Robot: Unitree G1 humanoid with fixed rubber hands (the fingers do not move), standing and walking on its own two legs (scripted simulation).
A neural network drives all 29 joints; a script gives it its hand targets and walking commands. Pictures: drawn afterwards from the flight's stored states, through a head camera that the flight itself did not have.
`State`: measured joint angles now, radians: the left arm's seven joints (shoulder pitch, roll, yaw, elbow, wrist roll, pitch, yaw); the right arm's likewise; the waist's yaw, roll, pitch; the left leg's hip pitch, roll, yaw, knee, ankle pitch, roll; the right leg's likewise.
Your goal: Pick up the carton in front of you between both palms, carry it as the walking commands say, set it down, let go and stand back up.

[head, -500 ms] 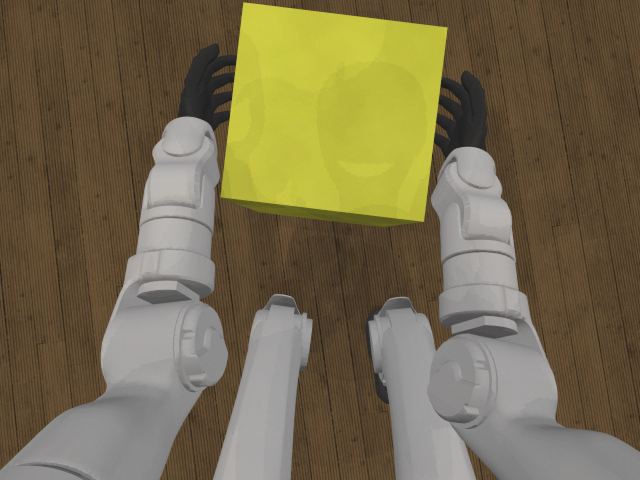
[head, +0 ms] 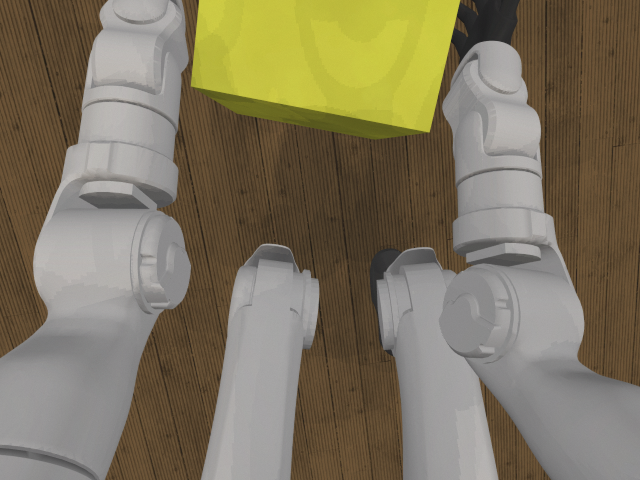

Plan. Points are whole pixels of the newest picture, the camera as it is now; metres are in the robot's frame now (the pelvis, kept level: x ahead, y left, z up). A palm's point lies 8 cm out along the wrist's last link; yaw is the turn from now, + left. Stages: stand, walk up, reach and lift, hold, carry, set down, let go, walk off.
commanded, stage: set down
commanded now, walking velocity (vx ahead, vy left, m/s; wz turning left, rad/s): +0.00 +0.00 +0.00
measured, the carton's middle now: (324, 29) +0.55 +0.05 -0.23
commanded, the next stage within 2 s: none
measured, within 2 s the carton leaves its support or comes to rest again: rests again in 0.58 s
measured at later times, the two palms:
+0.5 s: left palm out of the picture +0.56 +0.20 -0.21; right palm (459, 51) +0.54 -0.10 -0.21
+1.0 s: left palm (190, 5) +0.55 +0.20 -0.23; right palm (465, 53) +0.54 -0.11 -0.22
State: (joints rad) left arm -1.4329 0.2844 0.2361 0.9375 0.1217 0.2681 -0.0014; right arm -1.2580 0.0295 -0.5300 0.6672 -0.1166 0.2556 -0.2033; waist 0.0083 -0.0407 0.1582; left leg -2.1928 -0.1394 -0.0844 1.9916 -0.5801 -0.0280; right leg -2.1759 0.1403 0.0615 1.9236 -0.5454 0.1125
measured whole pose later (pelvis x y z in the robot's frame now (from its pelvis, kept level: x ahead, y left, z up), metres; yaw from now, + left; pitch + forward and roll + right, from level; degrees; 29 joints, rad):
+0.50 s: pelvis +0.01 +0.00 -0.05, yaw +0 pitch +40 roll -4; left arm -1.52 0.36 0.16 1.09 0.05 0.23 0.01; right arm -1.35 -0.04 -0.46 0.83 -0.03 0.22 -0.24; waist 0.01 -0.05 0.30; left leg -2.23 -0.10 -0.05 2.20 -0.66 -0.01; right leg -2.23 0.16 0.05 2.13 -0.61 0.11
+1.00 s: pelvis +0.00 +0.00 -0.06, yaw -1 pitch +34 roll -4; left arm -1.58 0.36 0.25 1.11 0.15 0.23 -0.10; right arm -1.44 -0.10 -0.51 0.95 -0.07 0.19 -0.12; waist 0.02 -0.07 0.41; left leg -2.20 -0.07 -0.04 2.25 -0.65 0.01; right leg -2.19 0.15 0.03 2.18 -0.60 0.10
